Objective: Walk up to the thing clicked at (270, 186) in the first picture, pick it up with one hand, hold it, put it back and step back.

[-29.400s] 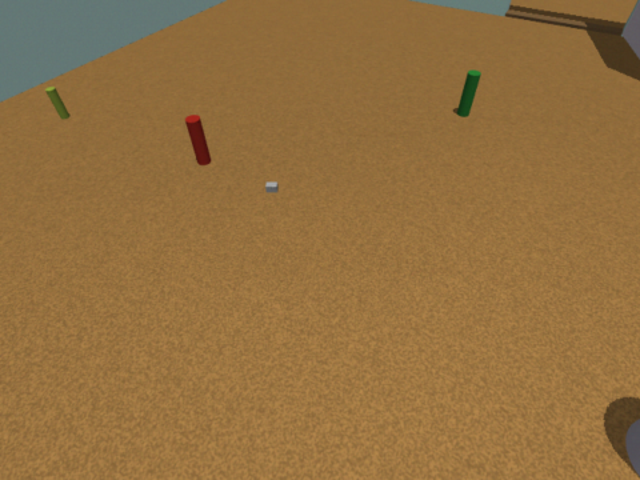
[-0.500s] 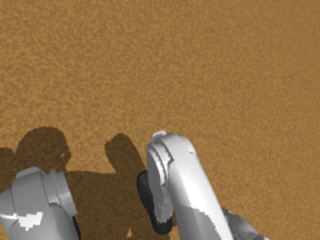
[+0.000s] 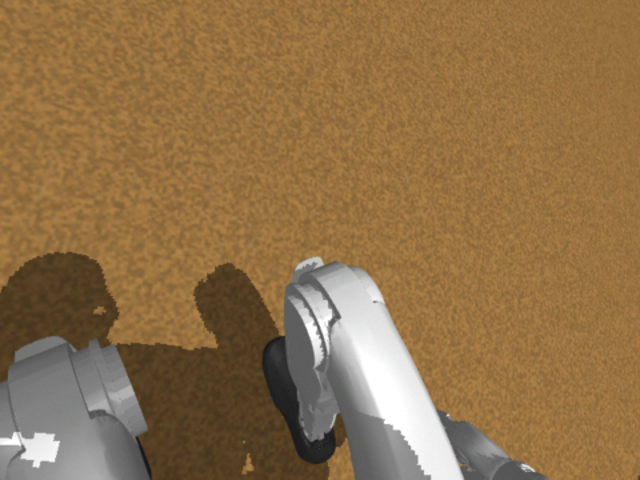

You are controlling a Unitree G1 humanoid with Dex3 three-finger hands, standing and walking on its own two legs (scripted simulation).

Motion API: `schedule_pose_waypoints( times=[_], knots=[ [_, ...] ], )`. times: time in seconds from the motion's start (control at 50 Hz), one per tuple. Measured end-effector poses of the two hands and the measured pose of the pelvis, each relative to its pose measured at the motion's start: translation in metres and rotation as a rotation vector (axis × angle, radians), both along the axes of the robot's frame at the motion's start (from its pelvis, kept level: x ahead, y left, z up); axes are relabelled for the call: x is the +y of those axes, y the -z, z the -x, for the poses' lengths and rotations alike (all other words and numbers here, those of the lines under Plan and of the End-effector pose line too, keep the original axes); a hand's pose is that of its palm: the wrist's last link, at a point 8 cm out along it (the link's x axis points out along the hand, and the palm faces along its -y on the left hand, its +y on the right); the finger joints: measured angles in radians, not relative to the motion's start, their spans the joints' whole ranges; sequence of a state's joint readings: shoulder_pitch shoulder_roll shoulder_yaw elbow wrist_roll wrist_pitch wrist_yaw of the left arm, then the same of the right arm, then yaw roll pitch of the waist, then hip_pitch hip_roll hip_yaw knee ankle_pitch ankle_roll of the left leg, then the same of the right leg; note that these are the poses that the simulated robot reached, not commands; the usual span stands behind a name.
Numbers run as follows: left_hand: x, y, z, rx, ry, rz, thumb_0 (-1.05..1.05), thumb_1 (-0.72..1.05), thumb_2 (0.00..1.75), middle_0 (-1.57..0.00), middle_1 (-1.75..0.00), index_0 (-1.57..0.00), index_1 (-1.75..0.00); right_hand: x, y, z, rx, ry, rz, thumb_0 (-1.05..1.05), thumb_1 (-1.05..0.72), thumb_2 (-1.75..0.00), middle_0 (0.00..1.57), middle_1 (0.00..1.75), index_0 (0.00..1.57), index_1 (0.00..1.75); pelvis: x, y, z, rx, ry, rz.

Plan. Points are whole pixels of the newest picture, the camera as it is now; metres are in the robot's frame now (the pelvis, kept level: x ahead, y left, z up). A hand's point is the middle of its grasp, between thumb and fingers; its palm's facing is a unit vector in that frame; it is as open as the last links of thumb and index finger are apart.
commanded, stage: open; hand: left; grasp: from above
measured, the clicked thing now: out of the picture +0.44 +0.33 -0.28
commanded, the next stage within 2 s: withdraw in 0.98 s
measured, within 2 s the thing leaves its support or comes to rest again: neither
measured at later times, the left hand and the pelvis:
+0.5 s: hand out of the picture +0.44 +0.32 -0.24, palm faces -0.44 -0.13 -0.89, open 8.5 cm; pelvis +0.00 +0.00 +0.00, yaw -1 degrees
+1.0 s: hand out of the picture +0.43 +0.32 -0.24, palm faces -0.45 -0.13 -0.88, open 11.6 cm; pelvis +0.00 +0.00 +0.00, yaw -1 degrees
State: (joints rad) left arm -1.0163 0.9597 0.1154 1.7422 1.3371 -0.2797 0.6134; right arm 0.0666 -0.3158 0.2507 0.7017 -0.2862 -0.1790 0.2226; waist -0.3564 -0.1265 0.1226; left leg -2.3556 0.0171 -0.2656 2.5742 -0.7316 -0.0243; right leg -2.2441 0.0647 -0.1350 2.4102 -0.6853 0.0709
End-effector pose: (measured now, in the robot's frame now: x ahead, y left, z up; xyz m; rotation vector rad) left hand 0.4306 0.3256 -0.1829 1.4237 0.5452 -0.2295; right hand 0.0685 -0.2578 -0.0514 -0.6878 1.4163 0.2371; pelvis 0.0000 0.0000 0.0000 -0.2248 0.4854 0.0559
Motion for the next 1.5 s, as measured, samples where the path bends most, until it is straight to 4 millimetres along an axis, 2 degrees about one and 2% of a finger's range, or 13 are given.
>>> schedule_pose_waypoints(
  times=[0.14, 0.24, 0.46, 0.72, 1.04, 1.22, 1.34, 1.42, 1.5],
  knots=[
    [0.001, 0.001, -0.001, -0.005, 0.011, -0.006, -0.12, 0.64, 0.00, -1.07, 0.00, -1.26, 0.00, 0.000, -0.002, 0.002, 0.005, -0.015, 0.000, 0.00, -0.91, -0.90, 0.20, 0.30, 0.20, 0.30, 0.001, 0.001, 0.000, -0.006, 0.004, 0.005],
    [-0.002, 0.000, -0.004, -0.018, 0.030, -0.016, -0.08, 0.61, 0.03, -1.02, -0.07, -1.15, -0.05, 0.003, -0.002, 0.003, 0.010, -0.021, -0.012, 0.00, -0.90, -0.90, 0.20, 0.30, 0.20, 0.30, 0.001, 0.000, 0.000, -0.009, 0.007, 0.007],
    [-0.007, 0.001, -0.011, -0.041, 0.009, -0.018, -0.01, 0.34, 0.26, -0.81, -0.27, -0.84, -0.25, 0.008, -0.003, 0.005, 0.006, -0.016, -0.028, 0.00, -0.90, -0.90, 0.20, 0.30, 0.20, 0.30, 0.002, 0.000, 0.001, -0.004, 0.009, 0.013],
    [0.001, 0.001, -0.004, 0.004, -0.027, -0.009, 0.00, 0.08, 0.48, -0.60, -0.48, -0.60, -0.47, 0.006, -0.004, -0.001, -0.011, -0.022, -0.029, 0.00, -0.90, -0.90, 0.20, 0.30, 0.20, 0.30, 0.001, -0.003, 0.002, -0.003, 0.008, 0.010],
    [-0.003, 0.001, -0.006, -0.025, 0.037, -0.006, 0.00, -0.10, 0.65, -0.42, -0.66, -0.42, -0.65, 0.005, -0.008, 0.003, -0.005, -0.028, 0.000, 0.00, -0.89, -0.90, 0.20, 0.30, 0.20, 0.30, 0.002, 0.000, 0.003, -0.019, 0.010, 0.016],
    [-0.002, 0.001, -0.010, -0.044, 0.001, -0.021, 0.00, -0.16, 0.70, -0.36, -0.72, -0.37, -0.70, 0.009, -0.006, 0.005, -0.008, -0.030, -0.030, 0.00, -0.90, -0.90, 0.20, 0.30, 0.20, 0.30, 0.003, 0.000, 0.004, -0.014, 0.011, 0.016],
    [0.008, -0.026, -0.021, -0.160, -0.056, -0.049, 0.00, -0.19, 0.72, -0.35, -0.72, -0.36, -0.71, 0.010, -0.003, 0.003, -0.001, -0.004, -0.074, 0.00, -0.90, -0.90, 0.20, 0.30, 0.20, 0.30, 0.000, -0.003, -0.001, 0.020, 0.008, 0.007],
    [0.021, -0.065, -0.025, -0.221, -0.107, -0.091, 0.00, -0.20, 0.73, -0.35, -0.73, -0.35, -0.71, 0.008, 0.003, -0.004, -0.030, 0.056, -0.110, 0.00, -0.90, -0.90, 0.20, 0.30, 0.20, 0.30, -0.001, -0.008, -0.005, 0.059, 0.001, -0.002],
    [0.032, -0.113, -0.022, -0.197, -0.127, -0.140, 0.00, -0.22, 0.75, -0.34, -0.73, -0.34, -0.72, 0.005, 0.008, -0.019, -0.072, 0.129, -0.148, 0.00, -0.90, -0.90, 0.20, 0.30, 0.20, 0.30, -0.002, -0.020, -0.005, 0.093, -0.016, -0.021]
  ],
)
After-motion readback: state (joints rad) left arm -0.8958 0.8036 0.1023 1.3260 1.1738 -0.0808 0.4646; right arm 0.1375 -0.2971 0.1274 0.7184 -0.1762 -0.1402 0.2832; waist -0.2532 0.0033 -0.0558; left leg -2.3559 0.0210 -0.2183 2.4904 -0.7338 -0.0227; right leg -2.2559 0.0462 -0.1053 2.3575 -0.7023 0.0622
